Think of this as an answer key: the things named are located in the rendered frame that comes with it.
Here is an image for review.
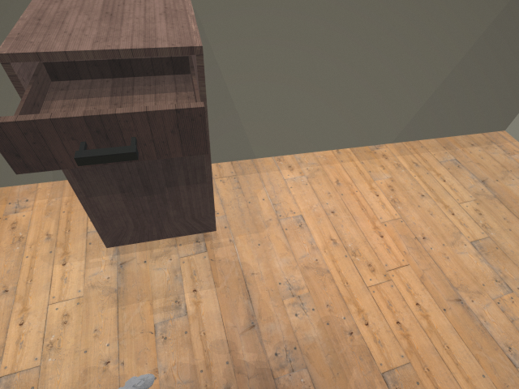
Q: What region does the drawer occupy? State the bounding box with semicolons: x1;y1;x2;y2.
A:
0;55;208;174

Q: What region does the cabinet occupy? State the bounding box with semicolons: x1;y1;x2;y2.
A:
0;0;217;248

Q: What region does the handle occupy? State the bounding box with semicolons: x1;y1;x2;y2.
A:
74;137;139;166

